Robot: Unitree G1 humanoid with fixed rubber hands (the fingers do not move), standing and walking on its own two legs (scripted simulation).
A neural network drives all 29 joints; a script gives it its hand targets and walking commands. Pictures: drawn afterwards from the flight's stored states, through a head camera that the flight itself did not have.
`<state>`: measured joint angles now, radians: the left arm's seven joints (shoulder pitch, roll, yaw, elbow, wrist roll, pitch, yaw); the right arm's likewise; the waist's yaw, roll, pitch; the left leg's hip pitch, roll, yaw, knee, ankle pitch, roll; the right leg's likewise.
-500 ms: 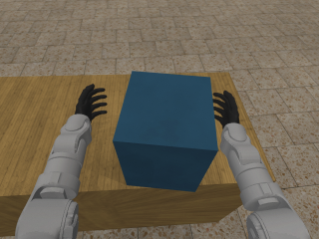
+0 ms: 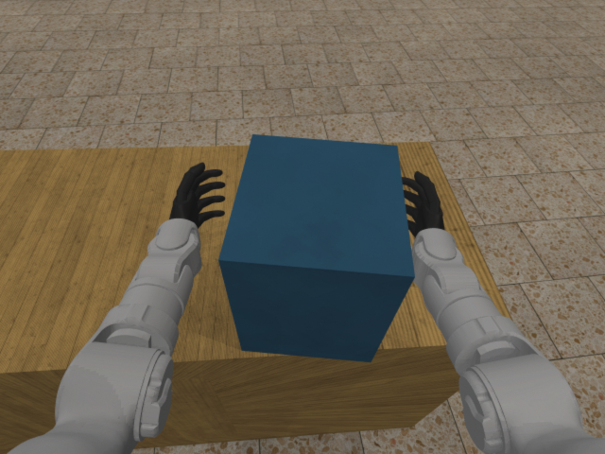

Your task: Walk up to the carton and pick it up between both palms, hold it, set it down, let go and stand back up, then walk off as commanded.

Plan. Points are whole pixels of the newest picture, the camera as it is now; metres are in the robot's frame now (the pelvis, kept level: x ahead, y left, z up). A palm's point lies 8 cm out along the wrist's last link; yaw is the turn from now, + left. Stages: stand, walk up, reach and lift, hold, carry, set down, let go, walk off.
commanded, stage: reach and lift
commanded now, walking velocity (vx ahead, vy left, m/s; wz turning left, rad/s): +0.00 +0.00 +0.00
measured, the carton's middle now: (314, 254) +0.40 -0.01 +0.03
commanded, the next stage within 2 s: none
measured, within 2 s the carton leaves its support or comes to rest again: leaves its support in 1.60 s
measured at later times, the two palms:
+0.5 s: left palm (206, 221) +0.42 +0.14 +0.07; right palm (416, 229) +0.40 -0.15 +0.08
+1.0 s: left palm (200, 227) +0.41 +0.15 +0.08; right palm (415, 234) +0.39 -0.15 +0.08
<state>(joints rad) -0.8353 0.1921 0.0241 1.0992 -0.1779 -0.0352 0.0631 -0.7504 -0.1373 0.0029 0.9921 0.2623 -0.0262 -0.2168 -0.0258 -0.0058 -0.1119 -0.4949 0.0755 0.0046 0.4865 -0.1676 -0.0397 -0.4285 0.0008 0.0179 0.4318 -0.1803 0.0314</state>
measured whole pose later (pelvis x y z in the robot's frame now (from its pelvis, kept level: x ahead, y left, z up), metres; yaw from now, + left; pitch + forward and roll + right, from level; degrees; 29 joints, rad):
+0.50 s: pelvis +0.01 +0.00 +0.01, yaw -1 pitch +7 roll -1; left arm -0.79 0.06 0.21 1.03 0.07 -0.07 0.08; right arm -0.72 -0.01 -0.21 0.96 0.02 -0.09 -0.21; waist -0.02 -0.02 -0.05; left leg -0.40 0.08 0.02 0.43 -0.16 -0.04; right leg -0.33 0.00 0.03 0.36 -0.16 0.03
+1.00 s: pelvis +0.03 +0.00 +0.01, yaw +1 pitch -1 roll -1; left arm -0.64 -0.04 0.39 0.83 0.34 -0.03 -0.05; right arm -0.58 0.13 -0.45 0.86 -0.28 -0.19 -0.13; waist -0.02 -0.05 0.04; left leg -0.13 0.06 0.01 0.29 -0.14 -0.04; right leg -0.06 -0.02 -0.01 0.23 -0.15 0.03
